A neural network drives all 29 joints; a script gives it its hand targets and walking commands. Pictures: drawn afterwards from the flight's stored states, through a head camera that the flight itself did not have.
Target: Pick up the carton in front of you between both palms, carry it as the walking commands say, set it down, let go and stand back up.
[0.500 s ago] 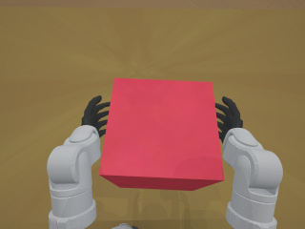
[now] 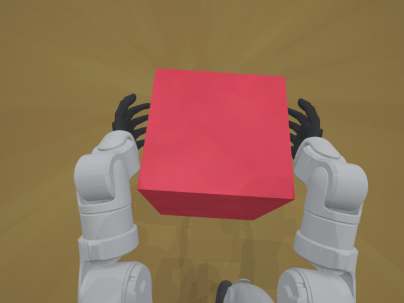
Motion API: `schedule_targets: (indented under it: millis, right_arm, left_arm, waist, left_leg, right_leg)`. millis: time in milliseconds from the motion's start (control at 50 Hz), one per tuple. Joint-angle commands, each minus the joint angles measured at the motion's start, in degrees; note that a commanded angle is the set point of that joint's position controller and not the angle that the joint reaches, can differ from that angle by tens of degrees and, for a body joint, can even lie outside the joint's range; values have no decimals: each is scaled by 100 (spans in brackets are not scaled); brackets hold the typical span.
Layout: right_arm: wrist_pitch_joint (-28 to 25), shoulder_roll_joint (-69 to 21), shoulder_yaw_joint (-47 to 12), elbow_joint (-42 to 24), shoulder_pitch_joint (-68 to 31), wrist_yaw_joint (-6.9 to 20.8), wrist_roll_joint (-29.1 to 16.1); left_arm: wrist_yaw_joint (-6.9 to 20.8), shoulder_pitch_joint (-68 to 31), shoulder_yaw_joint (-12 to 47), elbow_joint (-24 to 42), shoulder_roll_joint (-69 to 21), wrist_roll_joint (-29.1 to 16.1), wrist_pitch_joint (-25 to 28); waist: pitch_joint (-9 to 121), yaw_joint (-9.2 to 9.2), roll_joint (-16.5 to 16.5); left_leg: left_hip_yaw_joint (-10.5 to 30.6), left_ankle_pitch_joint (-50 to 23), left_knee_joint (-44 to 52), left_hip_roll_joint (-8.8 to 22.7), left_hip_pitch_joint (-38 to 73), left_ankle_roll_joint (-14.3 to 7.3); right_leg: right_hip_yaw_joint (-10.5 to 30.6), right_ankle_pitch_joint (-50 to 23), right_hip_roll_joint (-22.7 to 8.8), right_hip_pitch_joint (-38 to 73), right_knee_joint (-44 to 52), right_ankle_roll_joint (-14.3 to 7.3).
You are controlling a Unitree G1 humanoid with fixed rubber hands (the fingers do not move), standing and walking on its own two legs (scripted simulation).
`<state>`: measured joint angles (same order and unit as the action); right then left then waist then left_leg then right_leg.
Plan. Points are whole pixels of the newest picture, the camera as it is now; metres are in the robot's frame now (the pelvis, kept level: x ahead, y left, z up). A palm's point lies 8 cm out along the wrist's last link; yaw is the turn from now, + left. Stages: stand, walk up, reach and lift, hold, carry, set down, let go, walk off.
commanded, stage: carry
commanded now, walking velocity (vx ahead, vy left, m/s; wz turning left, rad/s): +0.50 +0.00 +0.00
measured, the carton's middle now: (212, 157) +0.37 +0.00 +0.07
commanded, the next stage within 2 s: none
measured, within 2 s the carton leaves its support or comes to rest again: neither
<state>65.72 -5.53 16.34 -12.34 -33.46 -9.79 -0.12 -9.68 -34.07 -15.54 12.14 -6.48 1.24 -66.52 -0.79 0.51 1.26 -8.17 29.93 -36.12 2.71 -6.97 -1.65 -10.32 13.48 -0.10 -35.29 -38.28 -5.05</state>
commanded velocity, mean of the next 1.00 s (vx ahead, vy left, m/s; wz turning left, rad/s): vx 0.50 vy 0.00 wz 0.00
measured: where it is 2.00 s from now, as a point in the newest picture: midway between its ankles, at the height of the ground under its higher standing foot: (216, 106)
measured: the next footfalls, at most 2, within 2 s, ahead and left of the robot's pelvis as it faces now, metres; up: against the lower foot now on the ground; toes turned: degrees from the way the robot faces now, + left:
left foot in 0.40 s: +0.45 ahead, +0.09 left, +0.05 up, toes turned +3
right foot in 0.84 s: +0.71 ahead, -0.12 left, +0.08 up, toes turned -7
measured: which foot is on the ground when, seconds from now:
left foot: down 0.00-0.00, up 0.02-0.38, down 0.40-0.86, up 0.88-1.00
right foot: down 0.00-0.42, up 0.44-0.82, down 0.84-1.00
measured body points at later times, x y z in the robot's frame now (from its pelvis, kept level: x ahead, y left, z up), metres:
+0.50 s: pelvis +0.33 +0.02 +0.04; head +0.36 +0.02 +0.49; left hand +0.70 +0.13 +0.17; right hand +0.67 -0.17 +0.17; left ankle +0.40 +0.09 -0.67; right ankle +0.18 -0.08 -0.58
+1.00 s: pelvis +0.63 -0.04 +0.08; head +0.67 -0.05 +0.52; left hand +0.98 +0.13 +0.19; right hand +1.00 -0.18 +0.19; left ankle +0.56 +0.08 -0.54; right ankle +0.66 -0.11 -0.65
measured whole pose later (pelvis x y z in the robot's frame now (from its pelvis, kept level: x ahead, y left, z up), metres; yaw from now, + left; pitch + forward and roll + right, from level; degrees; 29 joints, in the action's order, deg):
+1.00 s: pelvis +0.63 -0.04 +0.08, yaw -1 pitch +5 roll +0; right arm 67.0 -7.1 18.4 -7.6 -33.2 -9.5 2.1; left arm -10.8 -32.3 -15.5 6.8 -6.1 0.0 -66.6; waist 0.5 4.7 0.6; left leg -0.4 23.3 -76.0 0.3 -34.4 -2.9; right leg -7.3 19.3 0.6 -24.7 -33.5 -3.9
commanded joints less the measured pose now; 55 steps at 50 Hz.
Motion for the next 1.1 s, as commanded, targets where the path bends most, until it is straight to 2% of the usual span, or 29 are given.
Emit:
schedule_targets:
  millis: [0,20,40,60,80,140,200,300,320,360,380,400,420,440,460,480,520,580,640,740,780,800,820,840,860,900,920,960,1080]
  right_arm:
    - [113,-3840,-3570,-385,-2976,152,-1061]
    - [84,-3898,-3579,-386,-3143,136,-1068]
    - [37,-3993,-3540,-473,-3196,123,-1038]
    - [-11,-4017,-3489,-506,-3177,106,-973]
    - [-68,-3985,-3419,-486,-3105,81,-843]
    - [-170,-3827,-3406,-431,-2818,13,-660]
    - [-145,-3630,-3461,-470,-2704,-27,-693]
    - [93,-3500,-3532,-258,-2638,3,-787]
    - [139,-3510,-3537,-186,-2682,21,-816]
    - [203,-3537,-3503,43,-2668,44,-855]
    - [217,-3547,-3456,161,-2590,47,-853]
    - [215,-3464,-3379,215,-2623,34,-828]
    - [216,-3675,-3457,253,-2807,51,-923]
    - [212,-3895,-3618,93,-3083,103,-1107]
    - [163,-4211,-3859,-56,-3391,176,-1379]
    - [98,-4434,-4031,-230,-3719,250,-1620]
    - [-16,-4630,-4195,-378,-4032,321,-1859]
    - [-110,-4500,-4163,-378,-3874,333,-1892]
    - [-78,-4150,-3933,-227,-3521,251,-1713]
    - [105,-3731,-3486,225,-2942,117,-1193]
    - [173,-3641,-3359,337,-2903,93,-1046]
    - [203,-3628,-3318,406,-2822,82,-992]
    - [220,-3577,-3273,384,-2984,65,-924]
    - [252,-3694,-3214,380,-2954,54,-885]
    - [237,-3709,-3191,279,-3191,48,-837]
    - [165,-4056,-3151,328,-3231,57,-782]
    - [107,-4186,-3138,305,-3296,64,-714]
    - [-5,-4274,-3196,273,-3275,53,-598]
    - [-85,-3883,-3472,-24,-3037,-23,-723]
  left_arm:
    - [55,-2896,3476,162,-3709,-1116,11]
    - [117,-3016,3607,335,-3879,-1304,10]
    - [176,-3304,3855,533,-4131,-1548,55]
    - [226,-3513,3989,724,-4294,-1712,107]
    - [262,-3693,4096,849,-4364,-1819,163]
    - [287,-3691,4228,995,-4267,-1984,278]
    - [247,-3361,4090,912,-3980,-1933,244]
    - [194,-2869,3711,406,-3573,-1571,10]
    - [184,-2824,3635,302,-3534,-1479,-34]
    - [148,-2750,3469,142,-3474,-1300,-114]
    - [127,-2805,3390,111,-3429,-1185,-136]
    - [118,-2797,3301,77,-3468,-1103,-177]
    - [102,-2903,3221,79,-3451,-1016,-173]
    - [63,-3057,3141,21,-3596,-954,-141]
    - [43,-3089,3020,33,-3682,-866,-109]
    - [34,-3131,2981,-1,-3788,-795,-66]
    - [5,-3084,2972,-49,-3851,-640,37]
    - [-30,-2975,3079,3,-3772,-574,139]
    - [-69,-2982,3189,128,-3587,-664,117]
    - [-38,-2966,3254,-19,-3456,-888,-69]
    - [-1,-3016,3252,-191,-3488,-968,-126]
    - [14,-3023,3235,-307,-3510,-990,-139]
    - [24,-2823,3168,-436,-3541,-968,-145]
    - [-5,-2918,3108,-483,-3424,-920,-133]
    - [26,-3012,3193,-431,-3686,-1036,-122]
    - [163,-3611,3606,4,-4224,-1483,-53]
    - [231,-3915,3733,177,-4453,-1649,13]
    - [312,-4166,3937,358,-4625,-1866,147]
    - [213,-3438,3752,302,-4030,-1712,205]
  waist:
    - [3704,534,-2208]
    - [3526,464,-1649]
    - [3299,567,-956]
    - [3030,492,-441]
    - [2924,406,-318]
    - [2916,326,-425]
    - [2643,358,-574]
    - [2109,293,-1043]
    - [2094,214,-1140]
    - [2532,-306,-1009]
    - [3016,-629,-603]
    - [3303,-627,856]
    - [3203,-647,1672]
    - [3092,-534,1062]
    - [2911,-601,378]
    - [2765,-541,3]
    - [2767,-380,83]
    - [2679,-369,303]
    - [2476,-431,409]
    - [2057,-402,805]
    - [2220,-67,894]
    - [2594,196,666]
    - [3055,526,179]
    - [3408,364,-1536]
    - [3183,450,-1819]
    - [2921,430,-511]
    - [2808,359,-269]
    - [2808,218,-468]
    - [2508,290,-731]
  left_leg:
    - [405,-412,-4250,-965,-2867,109]
    - [1062,-244,-5174,-594,-3665,-94]
    - [1138,-319,-5314,-419,-3968,-172]
    - [1085,-481,-4967,-233,-4060,-202]
    - [1099,-641,-4582,-110,-4017,-222]
    - [894,-779,-3894,-76,-3905,-164]
    - [631,-879,-2896,-19,-4186,-50]
    - [-194,-1669,-560,-340,-2913,-103]
    - [-373,-1664,-297,-483,-2509,-166]
    - [-766,-1979,377,-872,-853,-326]
    - [-170,-1780,406,-541,563,-401]
    - [2914,-1295,929,1120,1529,-1118]
    - [4755,-2358,1688,1632,2117,-1710]
    - [4289,-2640,1336,1665,2169,-1743]
    - [3707,-3117,1078,1538,1872,-1622]
    - [3276,-3163,1082,1430,1551,-1399]
    - [2721,-2684,1316,1283,1195,-1157]
    - [2354,-2657,1507,1243,1210,-1234]
    - [1786,-2950,1656,1140,1246,-1259]
    - [875,-4133,1518,806,959,-862]
    - [431,-5628,594,728,751,-600]
    - [133,-5874,-343,595,314,-347]
    - [14,-4499,-1589,375,-656,-122]
    - [195,-2026,-3233,-399,-2401,133]
    - [695,-218,-4310,-790,-3549,63]
    - [1072,-380,-4881,-273,-4051,-154]
    - [1072,-557,-4553,-111,-4019,-180]
    - [991,-780,-4028,-23,-3790,-168]
    - [545,-1144,-2204,61,-4036,32]
  right_leg:
    - [4729,-970,-1924,5466,1674,-1403]
    - [4385,-1570,-1942,5662,1465,-1466]
    - [3760,-2300,-1819,5430,1102,-1386]
    - [3257,-2389,-1703,5068,1071,-1122]
    - [3003,-2058,-1616,4799,1192,-957]
    - [2607,-1649,-1565,4567,1418,-841]
    - [2128,-2027,-1485,4529,1587,-906]
    - [952,-3108,-979,3838,1651,-528]
    - [812,-3711,-982,3753,1452,-422]
    - [198,-4881,-874,3391,-11,-75]
    - [156,-3674,-727,2636,-1064,129]
    - [244,-1527,-122,1068,-2699,419]
    - [781,1401,683,-399,-4040,414]
    - [1298,1520,300,-899,-4723,219]
    - [1274,1399,97,-1129,-4808,149]
    - [1286,1231,-78,-1134,-4497,110]
    - [1225,928,-233,-908,-3847,101]
    - [1007,798,-264,-1119,-3285,182]
    - [807,498,-366,-1236,-2189,310]
    - [63,52,-22,-206,-264,232]
    - [-404,12,418,938,348,97]
    - [-441,-158,521,2239,642,-18]
    - [683,365,-117,3639,723,-152]
    - [3988,419,-1751,4706,1407,-929]
    - [4960,-524,-1920,4975,1859,-1334]
    - [3731,-1596,-1794,4624,1236,-1209]
    - [3285,-1486,-1681,4316,1285,-989]
    - [2813,-871,-1528,3991,1503,-740]
    - [1880,-1388,-1367,4049,1753,-843]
